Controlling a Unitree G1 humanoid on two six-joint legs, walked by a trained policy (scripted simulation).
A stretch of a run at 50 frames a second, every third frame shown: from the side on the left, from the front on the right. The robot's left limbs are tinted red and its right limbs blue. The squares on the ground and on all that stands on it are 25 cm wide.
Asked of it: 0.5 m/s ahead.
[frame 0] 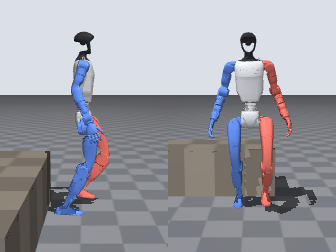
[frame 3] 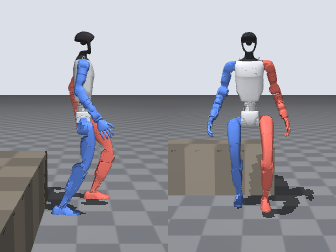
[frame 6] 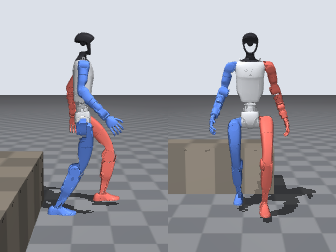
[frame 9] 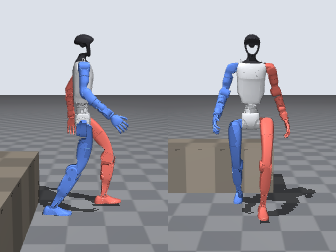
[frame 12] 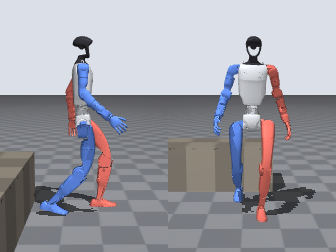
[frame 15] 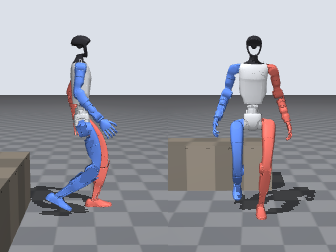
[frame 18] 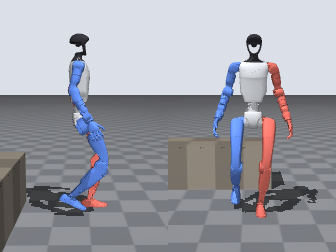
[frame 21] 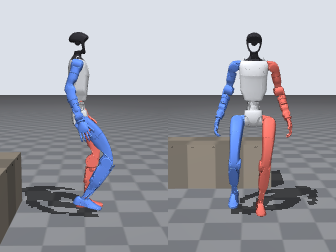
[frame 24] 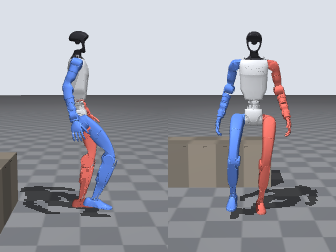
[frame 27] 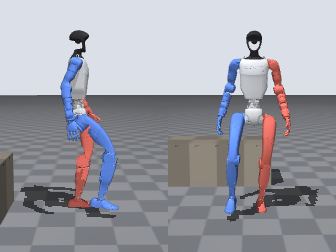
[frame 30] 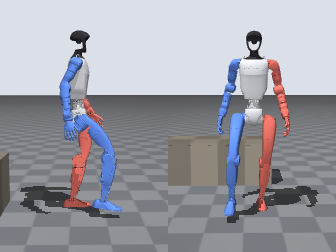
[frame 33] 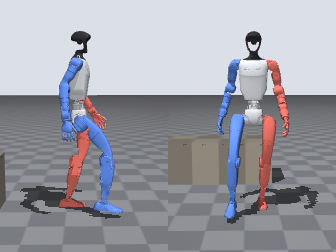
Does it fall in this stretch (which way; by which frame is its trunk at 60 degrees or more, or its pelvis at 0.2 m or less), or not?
no
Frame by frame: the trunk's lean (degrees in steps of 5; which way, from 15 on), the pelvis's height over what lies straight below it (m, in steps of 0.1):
0: 0, 0.8
3: 0, 0.8
6: 0, 0.8
9: 0, 0.7
12: 0, 0.7
15: 0, 0.7
18: 0, 0.8
21: 0, 0.8
24: 0, 0.8
27: 0, 0.8
30: 0, 0.8
33: 0, 0.8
